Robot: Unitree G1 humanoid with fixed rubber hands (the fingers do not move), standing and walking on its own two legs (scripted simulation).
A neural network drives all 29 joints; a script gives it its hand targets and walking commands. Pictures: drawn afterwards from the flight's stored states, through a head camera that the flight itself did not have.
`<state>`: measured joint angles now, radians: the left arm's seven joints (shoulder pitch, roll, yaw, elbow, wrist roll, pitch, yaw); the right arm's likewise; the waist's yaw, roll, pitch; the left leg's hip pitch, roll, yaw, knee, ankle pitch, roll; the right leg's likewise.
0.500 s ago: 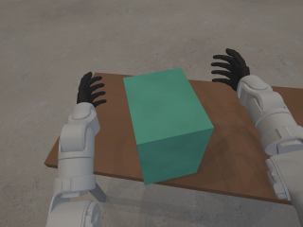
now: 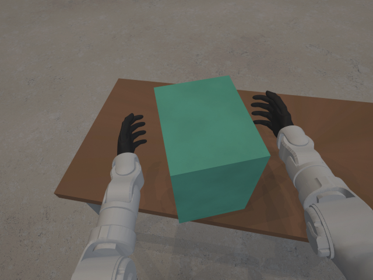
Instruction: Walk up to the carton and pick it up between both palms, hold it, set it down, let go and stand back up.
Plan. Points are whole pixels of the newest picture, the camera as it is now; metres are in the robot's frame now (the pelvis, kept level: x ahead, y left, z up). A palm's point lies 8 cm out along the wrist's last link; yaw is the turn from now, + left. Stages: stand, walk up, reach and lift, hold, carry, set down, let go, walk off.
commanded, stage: reach and lift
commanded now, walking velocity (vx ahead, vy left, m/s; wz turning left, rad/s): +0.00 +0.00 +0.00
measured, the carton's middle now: (202, 153) +0.41 +0.05 -0.01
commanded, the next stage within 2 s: none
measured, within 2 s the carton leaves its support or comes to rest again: neither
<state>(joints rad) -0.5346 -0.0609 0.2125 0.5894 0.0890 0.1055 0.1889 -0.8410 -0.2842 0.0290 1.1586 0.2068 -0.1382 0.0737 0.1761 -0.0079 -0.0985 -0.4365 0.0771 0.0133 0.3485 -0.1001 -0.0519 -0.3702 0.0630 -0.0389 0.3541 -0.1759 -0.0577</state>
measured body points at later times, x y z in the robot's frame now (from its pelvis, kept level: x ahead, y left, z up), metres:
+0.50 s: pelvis +0.00 +0.00 +0.00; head +0.06 +0.00 +0.44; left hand +0.37 +0.20 +0.04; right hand +0.47 -0.10 +0.06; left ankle +0.03 +0.15 -0.74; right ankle -0.01 -0.08 -0.74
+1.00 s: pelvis -0.01 -0.01 +0.00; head +0.06 +0.00 +0.44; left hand +0.37 +0.19 +0.05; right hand +0.45 -0.08 +0.06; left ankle +0.03 +0.15 -0.74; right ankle -0.01 -0.08 -0.74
